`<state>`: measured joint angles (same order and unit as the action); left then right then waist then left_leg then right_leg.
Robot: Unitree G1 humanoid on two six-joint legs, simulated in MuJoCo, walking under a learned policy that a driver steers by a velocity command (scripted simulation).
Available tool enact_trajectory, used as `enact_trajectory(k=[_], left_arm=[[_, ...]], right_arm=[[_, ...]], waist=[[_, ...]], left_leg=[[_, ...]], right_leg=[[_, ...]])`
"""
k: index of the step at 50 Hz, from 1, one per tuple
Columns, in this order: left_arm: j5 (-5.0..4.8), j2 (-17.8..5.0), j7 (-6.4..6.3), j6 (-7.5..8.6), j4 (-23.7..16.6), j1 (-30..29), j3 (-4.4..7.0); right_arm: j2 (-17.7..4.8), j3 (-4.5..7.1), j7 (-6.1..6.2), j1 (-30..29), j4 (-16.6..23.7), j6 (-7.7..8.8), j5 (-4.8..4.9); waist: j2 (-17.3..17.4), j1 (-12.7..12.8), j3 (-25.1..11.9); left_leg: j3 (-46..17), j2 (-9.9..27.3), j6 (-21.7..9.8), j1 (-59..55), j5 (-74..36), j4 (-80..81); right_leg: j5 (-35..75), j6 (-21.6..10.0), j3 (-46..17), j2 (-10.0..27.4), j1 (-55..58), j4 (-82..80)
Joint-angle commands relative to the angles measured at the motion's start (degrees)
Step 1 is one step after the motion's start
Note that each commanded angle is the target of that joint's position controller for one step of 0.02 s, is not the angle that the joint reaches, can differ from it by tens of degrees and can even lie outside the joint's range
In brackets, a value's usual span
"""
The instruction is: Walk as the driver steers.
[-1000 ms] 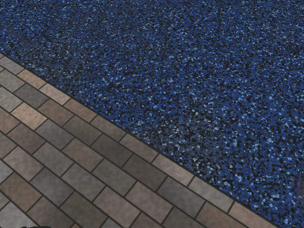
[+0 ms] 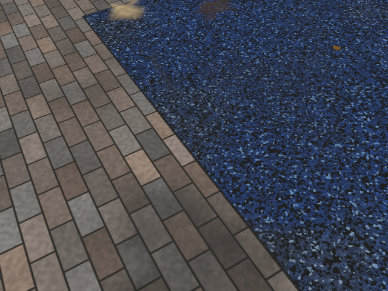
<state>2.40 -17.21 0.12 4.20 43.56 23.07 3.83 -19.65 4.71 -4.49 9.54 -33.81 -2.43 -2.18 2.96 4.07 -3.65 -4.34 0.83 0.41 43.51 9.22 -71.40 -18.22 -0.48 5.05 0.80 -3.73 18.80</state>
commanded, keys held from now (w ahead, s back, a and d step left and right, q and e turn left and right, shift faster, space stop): w+shift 0.16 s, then w+e+shift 0.84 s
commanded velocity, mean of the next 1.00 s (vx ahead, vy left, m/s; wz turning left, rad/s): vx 0.94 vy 0.00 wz -0.44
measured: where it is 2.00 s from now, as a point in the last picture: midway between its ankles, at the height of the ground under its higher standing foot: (316, 101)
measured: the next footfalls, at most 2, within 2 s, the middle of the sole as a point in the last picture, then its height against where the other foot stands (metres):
left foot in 0.24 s outside the picture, level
right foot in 0.70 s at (212, 238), level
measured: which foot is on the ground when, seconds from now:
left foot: up 0.00-0.22, down 0.24-0.70, up 0.72-1.00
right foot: down 0.00-0.24, up 0.26-0.68, down 0.70-1.00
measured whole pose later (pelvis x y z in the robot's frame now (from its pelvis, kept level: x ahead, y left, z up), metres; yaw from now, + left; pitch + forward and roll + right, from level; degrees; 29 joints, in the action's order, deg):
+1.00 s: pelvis +0.83 +0.06 -0.01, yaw -28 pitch +2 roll +0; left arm 0.0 -17.4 1.0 4.0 50.5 26.3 4.2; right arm -13.9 -2.6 -0.9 -2.2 -32.5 3.5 -2.1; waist -0.1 6.7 1.8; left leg -6.2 7.8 3.5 40.7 1.1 -41.1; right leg -19.7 -10.0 -11.0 -11.5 0.7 19.5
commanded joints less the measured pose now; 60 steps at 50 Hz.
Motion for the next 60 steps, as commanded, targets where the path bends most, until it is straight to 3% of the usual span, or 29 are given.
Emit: enact_trajectory(k=[1, 8, 11, 12, 13, 14, 15, 17, 20, 25, 30, 33, 34, 35, 36, 37, 38, 40, 43, 45, 48, 51, 53, 54, 55, 56, 57, 58, 60], left_arm=[[0.13, -6.75, 0.27, 1.83, -1.83, 1.27, 1.06], [-0.03, -7.04, -0.64, 1.47, 4.77, 9.07, 0.26], [-0.80, -10.57, -1.02, 0.49, 8.89, 9.47, 0.17], [-1.66, -12.07, -1.07, 0.40, 8.62, 6.22, 0.36], [-2.69, -8.37, -0.27, 0.97, 5.66, 4.76, -0.69], [-3.18, -0.74, 0.93, 1.57, 1.86, 5.26, -1.94], [-3.38, -6.46, 0.52, 1.79, 1.21, -2.86, -0.23], [-3.17, -3.47, 0.89, 1.22, 1.92, -2.86, -0.59], [-1.73, 0.11, 2.27, -1.96, 5.57, 1.85, -0.78], [-2.12, 2.17, 3.60, -3.26, 0.37, -11.49, -1.55], [-2.06, 0.13, 4.84, -2.89, -2.84, -17.43, -2.59], [-2.02, -6.45, 3.83, -4.18, 2.15, 0.90, -0.41], [-1.76, -9.68, 2.93, -4.46, 6.17, 14.20, 1.33], [-2.74, -11.61, 1.70, -4.13, 8.15, 18.96, 2.90], [-3.59, -12.76, 0.81, -4.38, 8.15, 11.73, 3.33], [-1.98, -15.68, 0.89, -4.30, 5.12, 5.23, 3.21], [-1.31, -13.44, 0.47, -4.27, 2.96, 2.84, 3.25], [-0.98, -8.31, 0.00, -3.25, 3.12, -1.87, 2.03], [-1.80, -8.26, -0.36, -0.03, 2.46, -3.81, 1.38], [-1.69, -9.54, -0.28, 1.01, 2.25, -3.20, 1.98], [-2.66, -9.89, 0.69, 1.08, 2.99, -0.03, 2.76], [-2.58, -10.97, 0.78, 0.71, 3.15, 1.40, 3.46], [-1.99, -13.19, 0.54, 0.71, 2.57, -0.23, 3.98], [-1.75, -15.06, 0.73, 0.88, 1.86, -3.73, 4.30], [-1.28, -11.83, 0.74, 1.66, 0.71, -6.99, 3.37], [-1.43, -0.80, 0.41, 2.25, -1.81, -7.11, 0.51], [-3.58, -0.73, 0.73, 2.06, -4.02, 1.32, -0.86], [-1.64, -5.00, 0.29, 0.72, -1.11, -2.38, -0.58], [0.01, -5.39, 1.81, -0.10, -2.14, -9.08, -0.54]], right_arm=[[-2.57, 0.38, -0.68, -5.37, 3.56, 0.62, -0.27], [-0.19, -2.10, -2.08, -18.90, 6.78, 2.49, -0.59], [-1.34, -1.55, 0.19, -5.66, 3.62, 3.11, -0.80], [-3.41, -0.31, 1.35, 9.70, -0.77, 3.90, -0.66], [-9.90, 1.76, 2.75, 19.16, -3.56, 4.36, -1.87], [-15.25, 2.51, 3.52, 20.40, -3.64, 5.11, -2.11], [-12.91, 2.07, 4.12, 19.96, -4.46, 5.48, -1.73], [-5.78, 0.21, 3.95, 12.48, -6.84, 6.04, -1.38], [0.84, -1.73, 3.93, 9.36, -8.31, 7.21, 0.35], [2.68, -2.20, 3.44, 11.33, -12.18, 9.27, 1.09], [-2.27, -1.98, 6.13, 12.27, -13.84, 9.27, 1.09], [-8.38, -0.29, 8.10, 7.10, -11.95, 7.60, 0.64], [-9.26, 0.11, 8.04, 2.22, -10.34, 6.66, 0.18], [-7.56, 0.22, 6.81, -0.52, -10.31, 5.87, 0.70], [2.00, -2.64, 5.19, -2.65, -7.95, 6.68, -0.79], [4.05, -3.69, 5.01, 5.25, -1.90, 7.84, 0.21], [1.30, -4.31, 4.66, 4.94, -0.59, 9.59, -0.61], [-2.55, -3.65, 4.62, 0.66, -1.82, 9.68, -1.65], [-1.33, -4.70, 4.58, -1.08, -0.84, 6.08, -2.61], [-0.54, -5.30, 3.86, -7.75, 1.88, 5.83, -1.65], [1.94, -6.24, 3.50, -13.67, 4.14, 6.02, 0.52], [0.06, -5.58, 3.90, -14.16, 4.97, 6.43, 0.90], [-4.57, -3.56, 4.93, -5.37, 2.51, 6.90, 0.96], [-7.10, -2.20, 5.68, 5.55, -0.01, 7.22, 1.16], [-10.67, -0.41, 6.84, 19.75, -3.45, 7.44, 0.28], [-13.96, 0.36, 7.47, 26.38, -5.47, 7.65, -2.08], [-15.59, 1.14, 6.51, 17.27, -4.39, 7.43, -2.18], [-7.71, 0.24, 5.74, 8.81, -2.43, 7.12, -1.66], [-2.59, -0.88, 4.81, 7.29, -4.71, 7.08, -1.33]], waist=[[-8.45, -0.39, 10.10], [-10.18, 3.03, 15.04], [-13.56, -6.19, 5.29], [-13.25, -14.86, -1.97], [-6.50, -18.61, -11.07], [8.06, -13.86, -19.34], [0.13, -16.06, -14.92], [-1.89, -8.64, 1.75], [3.40, -3.63, 6.00], [3.76, -2.63, 13.40], [1.06, -0.38, 11.10], [4.61, 10.34, 0.06], [3.58, 16.65, -4.10], [-4.57, 17.94, -3.66], [-17.12, 10.12, 4.96], [-16.61, 0.19, -3.59], [-10.37, 0.32, -4.67], [3.53, -4.34, 8.03], [4.40, -7.64, 11.89], [2.46, -5.24, 12.32], [-1.92, -0.31, 8.92], [-5.31, 1.05, 5.69], [-5.76, -3.46, -0.98], [-5.50, -10.71, -6.31], [-3.59, -17.40, -12.67], [12.05, -16.07, -15.24], [24.67, -7.22, -18.82], [10.02, -6.91, -8.56], [-1.27, -6.42, -0.25]], left_leg=[[-2.48, -0.30, -0.51, 10.96, -3.27, 1.05], [9.36, -0.07, -5.31, 3.87, 2.97, 26.82], [15.07, -7.16, -10.20, -23.19, 12.71, 31.92], [10.90, -6.55, -11.25, -42.82, 7.12, 36.81], [-4.73, 5.93, -11.67, -64.44, 20.97, 40.14], [-33.61, 23.64, -11.04, -72.88, 40.54, 49.30], [-37.05, 23.32, -7.96, -63.65, 34.38, 55.57], [-17.43, 18.43, -6.52, -46.93, 16.10, 56.40], [-1.87, 12.65, -3.51, -37.61, 5.79, 60.59], [15.87, 7.65, 0.23, -34.94, -22.55, 64.74], [22.36, 8.40, 1.49, -42.14, -61.20, 61.22], [20.41, 12.10, 1.38, -44.57, -82.27, 38.18], [18.26, 12.58, 0.56, -38.87, -78.08, 20.55], [18.65, 4.78, -0.18, -29.34, -35.85, -5.99], [14.99, -5.40, -0.97, -9.92, 18.15, -26.32], [3.12, -4.99, 0.59, 3.95, 20.54, -32.52], [-2.30, -2.77, -0.56, 7.85, 17.98, -26.51], [-2.12, 2.17, 0.18, 3.91, 12.34, -14.80], [-0.19, 6.39, 3.95, -6.93, 10.74, 1.36], [2.55, 6.74, 5.02, -11.71, 2.52, 14.62], [4.81, 3.56, 3.52, -17.93, -12.70, 31.14], [4.26, 0.58, 1.85, -21.58, -13.42, 39.72], [3.36, -2.49, 0.79, -32.42, -5.96, 41.42], [3.40, -1.70, 0.25, -43.97, -2.29, 41.35], [-0.47, 4.30, -1.07, -57.80, 7.25, 38.32], [-20.62, 19.20, -2.33, -68.03, 26.47, 43.82], [-52.52, 25.87, -8.84, -67.18, 35.86, 58.20], [-44.35, 22.22, -9.57, -57.80, 42.94, 59.16], [-25.30, 16.06, -8.26, -44.75, 23.55, 57.76]], right_leg=[[-9.20, -4.71, -11.28, 13.03, 0.87, -13.11], [16.03, -6.88, -0.70, 15.93, 9.46, -17.17], [73.57, -7.21, 1.94, 16.68, 8.13, 3.09], [72.91, -6.31, 2.28, 15.29, -0.36, 18.78], [46.53, -5.61, 1.72, 9.96, -19.15, 39.80], [-10.24, -5.17, -6.32, 0.32, -34.86, 58.49], [-4.00, -6.76, -14.60, -0.11, -37.36, 62.70], [5.74, -6.37, -10.79, 5.31, -37.08, 57.54], [8.22, -4.59, -9.30, 7.35, -32.41, 55.53], [17.82, -4.53, -2.72, 5.05, -39.17, 48.58], [23.45, -8.38, 7.63, -1.96, -28.12, 27.40], [16.57, -11.22, 7.06, -6.90, -6.75, 27.10], [13.13, -14.10, 2.44, -6.04, 5.66, 24.53], [14.05, -17.91, -3.45, -3.26, 14.05, 15.99], [21.20, -18.30, -11.50, -1.77, 12.34, 21.09], [16.57, -28.43, -36.71, 6.56, 20.33, 13.34], [-8.96, -29.35, -52.60, 12.55, 18.63, -2.66], [-13.22, -23.25, -47.36, 9.81, -0.07, -8.89], [-1.21, -21.11, -34.88, 2.62, -19.32, -10.11], [8.66, -19.94, -29.11, -0.88, -23.07, -10.94], [22.07, -15.47, -25.60, -3.53, -17.40, -8.21], [32.66, -12.70, -27.34, -1.62, -7.50, -3.00], [46.12, -9.82, -28.05, -1.54, -2.72, 9.06], [46.69, -8.52, -26.97, -2.69, -5.67, 21.57], [38.55, -7.82, -23.72, -4.56, -13.50, 37.86], [-9.85, -7.47, -18.80, -9.64, -28.89, 56.27], [-8.87, -6.93, -15.79, -9.82, -39.24, 63.77], [-1.22, -7.17, -13.66, -3.78, -41.34, 64.16], [3.70, -5.85, -11.83, -0.76, -37.74, 57.86]])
